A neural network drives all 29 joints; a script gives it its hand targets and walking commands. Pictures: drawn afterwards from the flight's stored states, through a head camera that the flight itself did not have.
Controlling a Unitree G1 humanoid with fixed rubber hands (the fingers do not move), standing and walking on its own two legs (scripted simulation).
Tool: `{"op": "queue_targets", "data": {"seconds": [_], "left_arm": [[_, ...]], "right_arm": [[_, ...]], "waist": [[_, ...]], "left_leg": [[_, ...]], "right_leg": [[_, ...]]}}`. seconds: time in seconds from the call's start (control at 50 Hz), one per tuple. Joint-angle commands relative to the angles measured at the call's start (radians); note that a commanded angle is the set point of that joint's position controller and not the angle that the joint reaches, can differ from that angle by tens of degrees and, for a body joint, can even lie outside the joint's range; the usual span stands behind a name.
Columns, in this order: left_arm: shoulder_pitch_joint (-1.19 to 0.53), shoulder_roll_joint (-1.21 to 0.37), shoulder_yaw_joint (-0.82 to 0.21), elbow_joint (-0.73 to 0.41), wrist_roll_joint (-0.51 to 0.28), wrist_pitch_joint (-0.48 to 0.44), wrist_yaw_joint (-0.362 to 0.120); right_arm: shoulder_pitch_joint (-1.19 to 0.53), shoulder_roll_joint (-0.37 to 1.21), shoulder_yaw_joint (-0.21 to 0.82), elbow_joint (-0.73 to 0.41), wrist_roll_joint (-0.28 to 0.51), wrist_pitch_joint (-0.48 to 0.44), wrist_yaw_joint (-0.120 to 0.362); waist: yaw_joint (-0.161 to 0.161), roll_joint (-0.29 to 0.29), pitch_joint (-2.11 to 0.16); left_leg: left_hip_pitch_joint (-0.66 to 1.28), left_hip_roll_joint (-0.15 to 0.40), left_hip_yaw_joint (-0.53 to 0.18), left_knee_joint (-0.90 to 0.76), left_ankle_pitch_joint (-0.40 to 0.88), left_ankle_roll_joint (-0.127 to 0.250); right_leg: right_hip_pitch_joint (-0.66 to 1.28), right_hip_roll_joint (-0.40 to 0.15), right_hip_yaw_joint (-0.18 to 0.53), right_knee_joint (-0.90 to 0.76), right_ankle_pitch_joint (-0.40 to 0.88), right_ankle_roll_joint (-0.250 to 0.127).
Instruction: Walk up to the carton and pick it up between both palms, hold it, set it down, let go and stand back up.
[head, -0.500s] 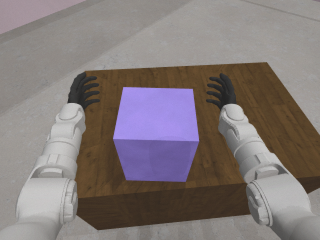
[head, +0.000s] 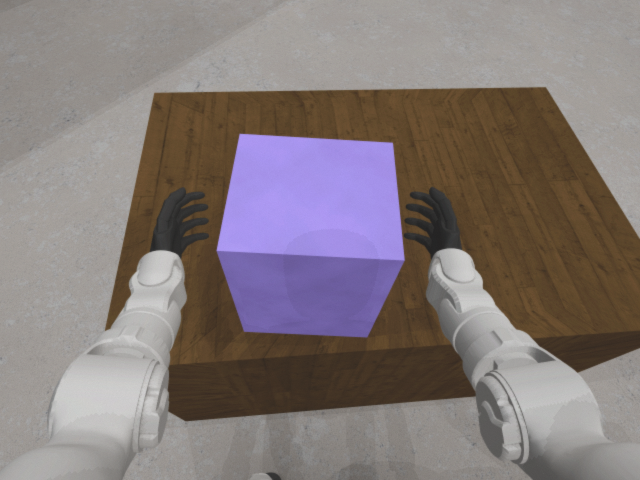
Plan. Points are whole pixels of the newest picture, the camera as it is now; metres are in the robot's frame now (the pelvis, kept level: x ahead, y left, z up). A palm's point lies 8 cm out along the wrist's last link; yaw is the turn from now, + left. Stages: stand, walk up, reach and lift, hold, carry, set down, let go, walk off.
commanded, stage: reach and lift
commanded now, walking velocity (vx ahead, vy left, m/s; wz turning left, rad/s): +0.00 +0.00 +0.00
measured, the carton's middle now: (310, 247) +0.44 +0.04 -0.05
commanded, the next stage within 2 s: none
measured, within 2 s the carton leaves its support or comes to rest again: neither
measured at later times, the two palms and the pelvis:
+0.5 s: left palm (179, 253) +0.41 +0.23 -0.04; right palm (425, 248) +0.42 -0.13 -0.02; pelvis -0.02 +0.01 -0.04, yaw -1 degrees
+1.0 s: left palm (200, 249) +0.41 +0.19 -0.02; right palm (409, 261) +0.40 -0.11 -0.02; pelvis +0.00 +0.02 -0.03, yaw -3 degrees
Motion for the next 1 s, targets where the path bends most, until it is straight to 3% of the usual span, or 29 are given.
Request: {"op": "queue_targets", "data": {"seconds": [0.0, 0.12, 0.18, 0.26, 0.38, 0.46, 0.52, 0.6, 0.66, 0.7, 0.74, 0.76, 0.82, 0.9, 0.98], "left_arm": [[-0.634, 0.172, -0.026, -0.170, -0.066, -0.186, 0.023], [-0.530, 0.162, 0.000, 0.140, -0.037, -0.225, -0.013], [-0.542, 0.156, 0.008, 0.179, -0.023, -0.223, -0.015], [-0.589, 0.144, 0.012, 0.146, -0.021, -0.226, -0.004], [-0.651, 0.107, -0.028, 0.035, -0.051, -0.250, 0.010], [-0.659, 0.079, -0.025, -0.025, -0.029, -0.265, 0.018], [-0.663, 0.021, -0.007, -0.047, 0.001, -0.264, 0.017], [-0.630, -0.030, 0.074, -0.043, 0.101, -0.254, 0.019], [-0.612, -0.123, 0.148, -0.038, 0.199, -0.241, 0.017], [-0.613, -0.298, 0.177, -0.011, 0.288, -0.239, -0.014], [-0.604, -0.579, 0.161, 0.064, 0.381, -0.259, -0.076], [-0.577, -0.648, 0.154, 0.104, 0.410, -0.276, -0.093], [-0.539, -0.674, 0.186, 0.162, 0.471, -0.318, -0.093], [-0.550, -0.649, 0.201, 0.154, 0.472, -0.350, -0.085], [-0.534, -0.637, 0.227, 0.181, 0.489, -0.357, -0.088]], "right_arm": [[-0.571, -0.131, -0.020, -0.235, -0.041, -0.146, 0.006], [-0.553, -0.111, 0.071, 0.023, 0.003, -0.209, 0.004], [-0.581, -0.133, 0.086, 0.089, 0.031, -0.240, 0.007], [-0.623, -0.155, 0.074, 0.104, 0.048, -0.272, 0.011], [-0.635, -0.143, 0.031, 0.038, 0.020, -0.283, 0.022], [-0.618, -0.127, -0.004, 0.026, -0.014, -0.285, 0.031], [-0.624, -0.077, -0.013, 0.034, -0.033, -0.287, 0.039], [-0.620, -0.028, -0.083, 0.032, -0.125, -0.302, 0.041], [-0.630, 0.084, -0.152, 0.020, -0.238, -0.313, 0.043], [-0.649, 0.286, -0.181, 0.008, -0.355, -0.323, 0.071], [-0.671, 0.598, -0.175, 0.016, -0.508, -0.344, 0.135], [-0.660, 0.673, -0.177, 0.011, -0.564, -0.359, 0.159], [-0.598, 0.734, -0.190, 0.068, -0.653, -0.369, 0.186], [-0.521, 0.737, -0.222, 0.137, -0.728, -0.360, 0.182], [-0.483, 0.759, -0.258, 0.208, -0.768, -0.367, 0.173]], "waist": [[-0.008, 0.176, -0.938], [0.015, 0.055, -0.814], [0.018, 0.040, -0.764], [0.021, 0.056, -0.761], [-0.010, 0.126, -0.893], [-0.013, 0.188, -0.974], [-0.008, 0.203, -0.966], [0.007, 0.196, -0.912], [0.022, 0.156, -0.852], [0.035, 0.136, -0.799], [0.039, 0.120, -0.749], [0.041, 0.114, -0.735], [0.048, 0.091, -0.706], [0.017, 0.055, -0.644], [0.018, 0.059, -0.577]], "left_leg": [[0.294, -0.031, 0.021, 0.149, 0.456, -0.077], [0.058, -0.043, 0.026, 0.195, 0.397, -0.051], [0.072, -0.040, 0.025, 0.210, 0.412, -0.054], [0.112, -0.037, 0.025, 0.238, 0.425, -0.062], [0.147, -0.034, 0.023, 0.270, 0.394, -0.084], [0.191, -0.029, 0.016, 0.295, 0.427, -0.098], [0.205, -0.029, 0.017, 0.307, 0.441, -0.100], [0.218, -0.025, 0.018, 0.301, 0.458, -0.097], [0.220, -0.026, 0.026, 0.281, 0.465, -0.082], [0.224, -0.029, 0.026, 0.259, 0.459, -0.069], [0.254, -0.025, 0.027, 0.243, 0.461, -0.055], [0.262, -0.020, 0.021, 0.245, 0.469, -0.048], [0.263, -0.007, 0.024, 0.230, 0.469, -0.043], [0.242, 0.001, 0.024, 0.202, 0.452, -0.040], [0.228, 0.001, 0.034, 0.184, 0.451, -0.041]], "right_leg": [[0.049, 0.003, 0.006, 0.102, 0.275, 0.003], [0.084, -0.008, 0.023, 0.205, 0.348, 0.036], [0.039, 0.002, 0.009, 0.219, 0.335, 0.038], [-0.040, 0.017, 0.001, 0.224, 0.283, 0.035], [-0.145, 0.021, -0.008, 0.238, 0.210, 0.016], [-0.193, 0.025, -0.017, 0.255, 0.204, 0.006], [-0.218, 0.028, -0.022, 0.255, 0.189, 0.001], [-0.205, 0.034, -0.028, 0.247, 0.181, 0.002], [-0.163, 0.038, -0.031, 0.231, 0.192, 0.007], [-0.131, 0.035, -0.033, 0.217, 0.201, 0.010], [-0.109, 0.030, -0.041, 0.192, 0.227, 0.006], [-0.093, 0.028, -0.040, 0.196, 0.253, 0.002], [-0.042, 0.030, -0.036, 0.184, 0.273, -0.001], [0.004, 0.028, -0.027, 0.175, 0.283, 0.006], [0.021, 0.023, -0.024, 0.154, 0.274, 0.005]]}}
